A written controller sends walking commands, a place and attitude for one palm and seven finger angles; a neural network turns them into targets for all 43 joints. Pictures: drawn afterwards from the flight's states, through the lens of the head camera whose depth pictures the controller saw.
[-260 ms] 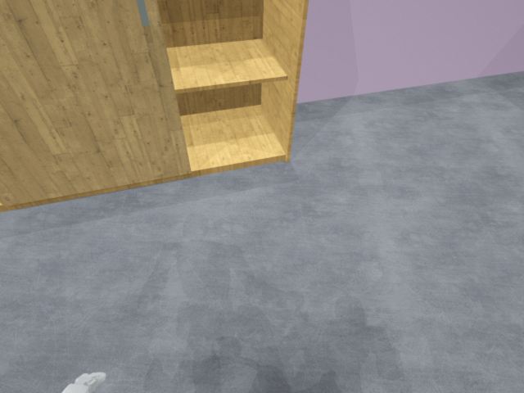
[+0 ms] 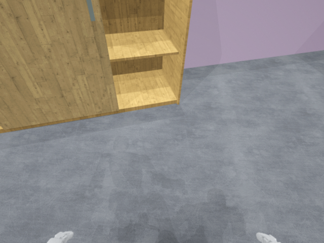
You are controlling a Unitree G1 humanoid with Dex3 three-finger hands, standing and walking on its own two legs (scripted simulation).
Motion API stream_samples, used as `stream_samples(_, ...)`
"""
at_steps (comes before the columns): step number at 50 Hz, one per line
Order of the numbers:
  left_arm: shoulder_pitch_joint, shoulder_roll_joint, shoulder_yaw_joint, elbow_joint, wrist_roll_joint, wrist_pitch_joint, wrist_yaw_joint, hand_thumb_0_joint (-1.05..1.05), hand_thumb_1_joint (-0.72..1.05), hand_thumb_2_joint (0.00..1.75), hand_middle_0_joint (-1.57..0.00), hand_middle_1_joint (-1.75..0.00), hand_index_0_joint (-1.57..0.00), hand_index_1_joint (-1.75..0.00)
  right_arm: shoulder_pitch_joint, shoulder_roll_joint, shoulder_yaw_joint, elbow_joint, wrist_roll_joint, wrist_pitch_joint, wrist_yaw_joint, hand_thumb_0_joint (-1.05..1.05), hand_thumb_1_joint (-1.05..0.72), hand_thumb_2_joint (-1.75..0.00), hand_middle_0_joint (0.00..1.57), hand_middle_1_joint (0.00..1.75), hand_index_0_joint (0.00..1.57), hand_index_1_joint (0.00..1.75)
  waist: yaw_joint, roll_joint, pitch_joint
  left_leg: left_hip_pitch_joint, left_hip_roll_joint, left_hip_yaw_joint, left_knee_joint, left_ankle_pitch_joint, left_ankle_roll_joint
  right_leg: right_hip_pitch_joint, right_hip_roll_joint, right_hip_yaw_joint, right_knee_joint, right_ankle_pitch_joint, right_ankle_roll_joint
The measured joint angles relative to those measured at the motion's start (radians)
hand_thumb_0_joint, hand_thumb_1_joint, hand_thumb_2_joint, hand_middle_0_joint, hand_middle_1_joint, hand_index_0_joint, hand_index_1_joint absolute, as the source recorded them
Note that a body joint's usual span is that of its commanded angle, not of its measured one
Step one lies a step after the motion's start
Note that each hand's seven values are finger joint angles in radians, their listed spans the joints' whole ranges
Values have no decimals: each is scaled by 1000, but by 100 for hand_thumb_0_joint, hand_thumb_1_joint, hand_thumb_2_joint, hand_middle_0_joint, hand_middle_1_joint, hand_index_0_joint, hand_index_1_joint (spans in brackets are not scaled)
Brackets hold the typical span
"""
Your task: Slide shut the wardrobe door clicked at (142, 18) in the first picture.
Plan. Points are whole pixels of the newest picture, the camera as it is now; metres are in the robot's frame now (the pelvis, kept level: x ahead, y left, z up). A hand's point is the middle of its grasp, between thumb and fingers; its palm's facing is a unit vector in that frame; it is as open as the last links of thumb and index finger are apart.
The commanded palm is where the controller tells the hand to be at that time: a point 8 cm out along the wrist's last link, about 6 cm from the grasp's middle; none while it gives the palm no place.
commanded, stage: stand and wait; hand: left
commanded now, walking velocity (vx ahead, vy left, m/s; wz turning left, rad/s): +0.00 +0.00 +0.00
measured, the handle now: out of the picture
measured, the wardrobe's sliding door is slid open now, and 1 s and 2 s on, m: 0.53 0.53 0.53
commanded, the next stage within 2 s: look at it before walking up in 0.88 s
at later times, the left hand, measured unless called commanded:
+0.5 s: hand out of the picture +0.05 +0.24 -0.15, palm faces -0.02 -0.94 -0.34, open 7.4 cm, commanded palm none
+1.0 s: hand out of the picture +0.03 +0.23 -0.15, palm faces -0.04 -0.94 -0.33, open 7.4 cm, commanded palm none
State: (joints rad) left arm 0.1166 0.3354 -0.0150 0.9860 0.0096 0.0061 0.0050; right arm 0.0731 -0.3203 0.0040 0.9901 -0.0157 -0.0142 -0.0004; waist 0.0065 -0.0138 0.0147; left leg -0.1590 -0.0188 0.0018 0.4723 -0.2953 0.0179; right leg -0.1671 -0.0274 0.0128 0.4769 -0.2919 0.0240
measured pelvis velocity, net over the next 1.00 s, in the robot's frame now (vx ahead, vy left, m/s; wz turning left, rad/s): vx -0.03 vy -0.02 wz -0.01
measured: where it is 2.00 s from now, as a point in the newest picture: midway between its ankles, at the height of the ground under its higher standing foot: outside the picture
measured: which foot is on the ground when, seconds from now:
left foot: down 0.00-1.00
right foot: down 0.00-1.00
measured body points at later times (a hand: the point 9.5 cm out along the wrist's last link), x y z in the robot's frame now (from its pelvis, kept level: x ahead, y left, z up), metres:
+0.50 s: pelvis -0.02 -0.01 +0.01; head -0.02 -0.01 +0.46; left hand +0.06 +0.29 -0.12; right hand +0.06 -0.31 -0.13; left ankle -0.03 +0.11 -0.74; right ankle -0.02 -0.14 -0.74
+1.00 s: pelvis -0.03 -0.02 +0.01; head -0.03 -0.01 +0.46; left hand +0.04 +0.28 -0.13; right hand +0.03 -0.31 -0.13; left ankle -0.03 +0.11 -0.74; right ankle -0.02 -0.14 -0.74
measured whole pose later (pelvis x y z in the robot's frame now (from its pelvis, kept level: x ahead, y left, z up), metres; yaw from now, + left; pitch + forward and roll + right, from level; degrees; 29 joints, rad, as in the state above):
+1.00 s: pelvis -0.03 -0.02 +0.01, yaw +0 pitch -2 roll +0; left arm 0.15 0.34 -0.01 1.09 0.01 0.00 0.00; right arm 0.14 -0.33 0.00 1.12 -0.01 -0.01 0.00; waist 0.00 -0.01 0.04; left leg -0.15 0.01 0.00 0.38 -0.20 -0.01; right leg -0.16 0.00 0.01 0.38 -0.19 0.00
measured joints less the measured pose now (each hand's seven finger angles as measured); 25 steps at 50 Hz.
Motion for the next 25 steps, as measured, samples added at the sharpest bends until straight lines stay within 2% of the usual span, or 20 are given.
stream_samples(25, 23, 13, 6, 85, -2, -2, -4, 1, 90, 89, -21, -30, -20, -30, 54, -19, -3, 107, 7, 7, 0, 1, -91, -89, 21, 30, 21, 30, -6, 11, 21, 31, 16, -6, -80, 73, -18, 29, 16, -6, -75, 71, -15)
